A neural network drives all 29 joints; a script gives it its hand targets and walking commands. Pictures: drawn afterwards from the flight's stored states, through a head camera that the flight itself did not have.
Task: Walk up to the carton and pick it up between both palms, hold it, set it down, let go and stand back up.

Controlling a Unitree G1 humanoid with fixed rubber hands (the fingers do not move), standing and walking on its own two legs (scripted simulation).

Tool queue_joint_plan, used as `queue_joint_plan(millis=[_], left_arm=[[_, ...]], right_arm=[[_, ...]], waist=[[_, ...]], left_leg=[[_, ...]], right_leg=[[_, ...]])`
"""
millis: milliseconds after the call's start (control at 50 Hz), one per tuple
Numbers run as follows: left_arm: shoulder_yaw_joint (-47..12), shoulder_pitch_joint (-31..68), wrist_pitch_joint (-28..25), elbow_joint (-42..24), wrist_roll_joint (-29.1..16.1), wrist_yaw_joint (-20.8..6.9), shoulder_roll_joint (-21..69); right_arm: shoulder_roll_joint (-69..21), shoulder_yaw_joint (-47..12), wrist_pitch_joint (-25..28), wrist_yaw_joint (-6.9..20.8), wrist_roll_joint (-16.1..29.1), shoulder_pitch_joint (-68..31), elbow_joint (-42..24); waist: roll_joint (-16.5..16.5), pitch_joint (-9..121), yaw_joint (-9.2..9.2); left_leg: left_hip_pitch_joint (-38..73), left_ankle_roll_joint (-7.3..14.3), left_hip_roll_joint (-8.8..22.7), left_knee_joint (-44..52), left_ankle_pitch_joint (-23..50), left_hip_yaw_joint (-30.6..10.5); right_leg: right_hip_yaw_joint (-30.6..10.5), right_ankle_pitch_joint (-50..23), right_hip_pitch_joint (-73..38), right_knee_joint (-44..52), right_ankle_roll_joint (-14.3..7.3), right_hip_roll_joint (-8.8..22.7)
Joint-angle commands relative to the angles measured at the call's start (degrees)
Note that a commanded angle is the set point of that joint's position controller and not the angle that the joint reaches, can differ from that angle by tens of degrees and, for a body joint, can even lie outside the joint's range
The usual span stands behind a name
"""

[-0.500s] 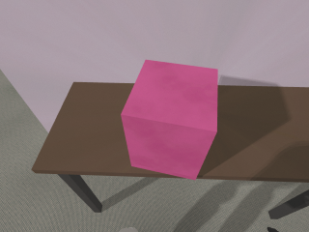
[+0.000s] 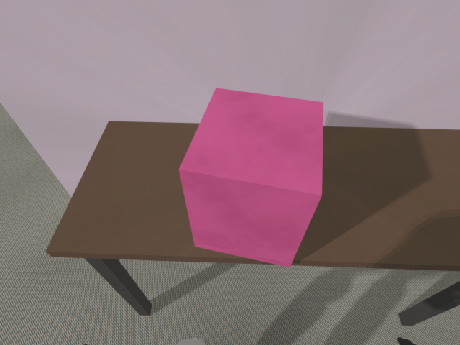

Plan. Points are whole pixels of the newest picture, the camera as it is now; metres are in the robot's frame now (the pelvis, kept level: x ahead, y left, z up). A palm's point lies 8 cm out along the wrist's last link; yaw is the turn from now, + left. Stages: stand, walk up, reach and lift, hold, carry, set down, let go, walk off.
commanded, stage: walk up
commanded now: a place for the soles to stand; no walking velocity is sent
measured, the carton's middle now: (253, 180) +0.41 -0.02 +0.04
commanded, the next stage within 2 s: none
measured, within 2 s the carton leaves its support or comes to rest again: neither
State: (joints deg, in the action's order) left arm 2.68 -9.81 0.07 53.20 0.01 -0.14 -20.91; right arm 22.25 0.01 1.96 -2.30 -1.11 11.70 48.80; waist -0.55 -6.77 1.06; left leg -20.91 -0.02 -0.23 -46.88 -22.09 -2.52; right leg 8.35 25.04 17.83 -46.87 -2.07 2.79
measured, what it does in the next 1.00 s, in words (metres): steps on the spot: right foot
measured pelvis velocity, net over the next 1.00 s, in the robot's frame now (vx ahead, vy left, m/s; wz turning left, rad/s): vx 0.02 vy -0.10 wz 0.01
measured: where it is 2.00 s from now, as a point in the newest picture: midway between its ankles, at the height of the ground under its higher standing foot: outside the picture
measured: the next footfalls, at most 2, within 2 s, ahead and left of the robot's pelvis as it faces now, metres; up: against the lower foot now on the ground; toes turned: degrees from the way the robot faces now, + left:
right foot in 0.80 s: +0.04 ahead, -0.13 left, +0.00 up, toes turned -5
left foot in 1.40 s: +0.09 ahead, +0.00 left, +0.00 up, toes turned +1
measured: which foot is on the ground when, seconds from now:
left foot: down 0.00-0.82, up 0.84-1.00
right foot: down 0.00-0.56, up 0.58-0.78, down 0.80-1.00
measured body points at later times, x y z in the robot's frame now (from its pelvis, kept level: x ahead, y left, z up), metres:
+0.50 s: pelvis +0.00 -0.01 +0.00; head +0.03 +0.00 +0.45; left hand +0.08 +0.30 -0.12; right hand +0.11 -0.31 -0.11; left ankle +0.04 +0.13 -0.70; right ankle +0.01 -0.09 -0.70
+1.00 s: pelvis +0.02 -0.10 +0.00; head +0.08 -0.12 +0.45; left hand +0.10 +0.22 -0.10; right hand +0.12 -0.40 -0.13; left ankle +0.01 +0.09 -0.67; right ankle +0.00 -0.13 -0.70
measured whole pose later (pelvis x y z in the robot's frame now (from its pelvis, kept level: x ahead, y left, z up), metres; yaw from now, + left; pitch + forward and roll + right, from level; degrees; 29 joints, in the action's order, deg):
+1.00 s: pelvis +0.02 -0.10 +0.00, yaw +0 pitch -1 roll +5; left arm 2.7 -9.7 -0.3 50.8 0.0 -0.5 -20.9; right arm 23.0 0.0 1.8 -2.3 -0.8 12.9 48.8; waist -0.7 -8.6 3.3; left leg -22.2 -2.4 -2.2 -54.3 -27.4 -4.2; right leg 6.1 29.0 18.3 -48.4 -5.2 1.3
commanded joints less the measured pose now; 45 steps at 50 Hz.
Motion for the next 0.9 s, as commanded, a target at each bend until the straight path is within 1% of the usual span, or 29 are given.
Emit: queue_joint_plan(millis=[0,40,60,120,160,200,220,240,280,320,340,380,400,420,440,460,480,500,520,540,620,700,740,760,780,800,820,860,880], left_arm=[[4.9,2.2,-1.5,-3.2,0.3,-0.4,-17.1],[4.7,5.6,-1.6,-4.3,0.3,-0.2,-17.8],[4.6,6.0,-1.6,-4.6,0.2,-0.1,-17.4],[4.1,6.5,-1.3,-5.3,0.0,-0.2,-15.6],[4.0,6.9,-0.6,-6.1,-0.3,-0.3,-14.0],[3.7,5.9,0.2,-5.6,-0.7,-0.3,-11.8],[3.6,5.4,0.2,-5.4,-0.5,-0.3,-11.8],[3.7,4.4,0.0,-4.7,-0.4,-0.4,-11.7],[4.1,2.9,-0.6,-3.8,-0.1,-0.5,-12.5],[4.6,1.9,-1.2,-3.2,0.2,-0.6,-15.0],[4.9,1.5,-1.4,-3.3,0.2,-0.5,-16.4],[4.8,4.5,-1.6,-4.1,0.2,-0.3,-17.7],[4.6,5.6,-1.6,-4.7,0.2,-0.2,-17.5],[5.0,4.3,-1.1,-6.6,1.2,-1.0,-17.5],[4.7,5.0,-0.7,-7.0,1.4,-1.3,-16.9],[4.5,5.9,-0.3,-7.4,1.6,-1.4,-16.0],[4.1,7.2,0.1,-8.4,1.6,-1.6,-13.9],[3.9,7.1,0.7,-8.9,1.2,-1.6,-11.6],[4.8,7.7,1.0,-9.2,1.5,-1.2,-13.7],[5.2,6.4,1.2,-8.7,1.5,-1.2,-14.5],[5.7,2.7,1.1,-8.3,1.5,-1.9,-13.8],[6.2,2.7,0.6,-9.1,1.3,-1.7,-13.7],[6.3,-1.3,-0.5,-7.3,1.1,-1.4,-13.1],[7.3,-5.9,-1.3,-6.0,1.7,-0.9,-16.3],[7.7,-8.0,-2.4,-5.0,1.0,-0.4,-19.3],[7.4,-7.1,-2.6,-5.3,0.9,-0.2,-19.1],[7.2,-6.5,-2.6,-5.5,0.8,0.0,-20.0],[6.9,-6.3,-2.5,-5.3,0.5,0.8,-18.4],[6.7,-6.8,-2.4,-5.4,0.4,1.3,-17.3]], right_arm=[[12.9,3.7,1.3,0.0,0.7,-2.7,-0.7],[13.1,4.3,1.2,0.0,0.7,0.1,0.0],[13.3,4.4,1.4,0.1,0.6,1.0,0.1],[13.8,4.6,2.0,0.2,0.2,3.0,0.6],[15.5,4.6,2.3,0.0,0.1,2.1,0.3],[17.9,4.5,2.5,-0.2,0.0,-0.2,-0.1],[18.3,4.5,2.5,-0.3,0.0,-1.7,-0.3],[17.8,4.2,2.4,-0.3,-0.2,-3.3,-0.6],[16.2,3.6,2.0,-0.3,0.0,-4.4,-0.9],[13.5,3.1,1.7,-0.1,0.4,-4.9,-1.3],[13.2,3.3,1.5,0.0,0.6,-4.1,-1.1],[12.9,4.1,1.1,-0.1,0.7,-0.9,-0.1],[13.2,4.2,1.3,0.0,0.6,0.3,0.1],[13.5,4.6,2.2,-0.5,0.5,4.9,0.5],[14.4,5.1,2.6,-0.6,0.0,6.8,1.2],[15.1,5.6,3.1,-0.7,-0.3,9.3,2.0],[17.0,6.1,3.6,-1.0,-0.6,11.2,2.6],[20.6,6.7,4.0,-1.2,-1.1,11.4,2.3],[22.6,6.9,3.9,-1.5,-0.7,10.8,2.0],[22.3,7.0,3.8,-1.8,-0.7,9.0,1.7],[20.0,6.4,3.7,-2.0,-1.0,5.3,0.5],[19.8,6.0,3.4,-2.0,-1.0,5.3,0.2],[18.8,5.4,2.7,-1.8,-0.2,0.7,-0.9],[15.9,4.8,2.6,-1.7,0.7,-0.5,-2.0],[10.6,3.2,2.2,-1.5,1.2,-2.0,-3.1],[10.9,3.0,1.4,-2.1,0.8,-0.9,-2.3],[12.6,3.6,1.1,-2.1,0.8,-1.2,-2.1],[12.6,3.4,0.6,-1.8,1.1,0.4,-1.2],[12.1,3.3,0.3,-1.7,1.3,1.8,-1.2]], waist=[[-1.8,4.4,1.04],[-3.1,3.5,-0.85],[-3.1,3.3,-1.2],[-0.7,4.8,-1.53],[3.3,5.6,-0.7],[8.9,5.2,0.39],[9.4,3.9,0.76],[8.7,3.2,1.29],[6.9,2.7,1.86],[1.4,3.2,2.11],[0.4,3.7,1.79],[-3.2,3.6,-0.16],[-3.4,3.6,-0.83],[-7.6,4.0,-1.24],[-7.3,3.2,-1.9],[-4.9,3.0,-3.31],[2.4,2.4,-4.13],[10.6,3.0,-3.89],[7.7,2.6,-3.74],[5.1,2.2,-2.81],[7.2,1.4,-1.42],[9.2,3.3,-1.52],[6.9,5.4,1.95],[-2.0,7.7,4.14],[-12.1,7.2,5.06],[-6.8,6.7,3.59],[-5.4,6.5,3.4],[-6.3,4.5,2.68],[-8.8,5.2,3.03]], left_leg=[[-6.3,1.9,-0.5,0.8,7.6,-1.9],[-2.8,1.7,0.2,-2.5,0.3,1.4],[-1.2,1.9,0.4,-1.4,0.1,1.4],[3.2,3.5,1.7,5.9,16.8,-2.6],[0.9,7.4,6.6,12.0,19.7,-13.6],[-1.4,13.2,12.8,20.0,14.5,-27.4],[-2.9,14.0,13.9,21.4,12.5,-28.6],[-4.0,13.5,13.7,21.2,11.6,-27.6],[-9.6,9.3,10.4,19.5,9.3,-21.3],[-11.8,4.0,3.8,11.5,8.6,-9.9],[-8.6,2.5,1.0,5.1,8.8,-5.2],[-3.6,1.6,-0.1,-2.4,2.2,1.3],[-1.8,1.9,0.2,-2.4,0.0,1.6],[-0.8,3.1,-0.6,-0.5,-6.1,3.6],[1.8,3.5,-0.7,2.7,-6.4,2.7],[6.0,4.4,0.7,8.0,-4.2,-1.4],[9.1,6.5,6.2,16.6,-0.5,-13.2],[10.2,12.1,15.2,25.4,-0.7,-34.3],[8.8,16.1,19.5,27.4,-1.4,-40.7],[7.9,16.6,19.4,27.0,-4.0,-39.6],[6.0,13.6,15.8,22.0,7.5,-28.9],[5.9,12.8,14.9,18.3,17.3,-26.3],[-0.2,10.2,11.5,11.0,24.0,-18.0],[-8.1,5.4,6.2,0.0,22.2,-8.8],[-17.3,0.8,-2.7,-12.4,1.6,0.2],[-17.9,0.3,-2.1,-12.4,-10.3,-1.9],[-17.2,0.5,-1.0,-13.7,-11.3,-2.6],[-17.7,1.0,-1.4,-15.4,-8.1,-3.0],[-17.6,1.1,-1.6,-15.1,-7.7,-2.7]], right_leg=[[-20.6,-2.8,-4.0,22.8,-9.1,15.3],[-20.6,-8.5,-0.2,22.3,-11.1,18.5],[-19.0,-11.4,1.1,21.1,-10.3,17.9],[-11.1,-15.4,2.3,13.4,-5.6,11.6],[-7.5,-10.4,1.4,5.6,-2.3,4.9],[-8.5,2.0,1.8,-0.4,-0.4,-1.0],[-8.9,4.9,1.7,0.6,-0.5,-1.3],[-9.2,4.4,0.7,2.9,-0.9,-0.9],[-10.5,-1.6,-5.3,9.6,-2.2,1.4],[-14.3,-4.3,-8.8,17.3,-4.7,7.8],[-18.1,-4.1,-5.8,20.5,-7.3,12.3],[-21.1,-7.5,-1.2,22.8,-11.2,18.1],[-20.4,-9.5,0.5,22.0,-11.1,18.3],[-17.8,-3.2,0.3,21.1,-10.5,16.2],[-16.6,-0.5,3.0,19.3,-9.1,15.1],[-13.7,0.4,6.9,14.4,-6.7,12.4],[-7.5,1.6,12.7,3.8,-2.9,5.9],[-6.8,6.1,18.3,-7.6,0.6,-1.2],[-11.6,12.5,18.8,-11.3,0.9,-1.1],[-13.0,11.5,18.3,-13.5,0.7,-0.5],[-12.0,8.4,15.4,-10.1,0.3,0.4],[-10.4,8.1,10.0,-1.7,0.0,-0.2],[-9.0,-4.3,-1.9,12.0,-1.4,-0.1],[-16.9,-13.4,-11.7,18.3,-2.6,5.6],[-28.2,-23.0,-17.6,24.3,-3.7,15.2],[-30.2,-30.0,-17.6,24.1,-4.7,19.2],[-31.4,-31.7,-17.0,23.7,-4.7,19.9],[-24.1,-46.7,-19.2,21.2,1.3,15.9],[-19.8,-52.9,-21.1,19.5,4.1,13.1]])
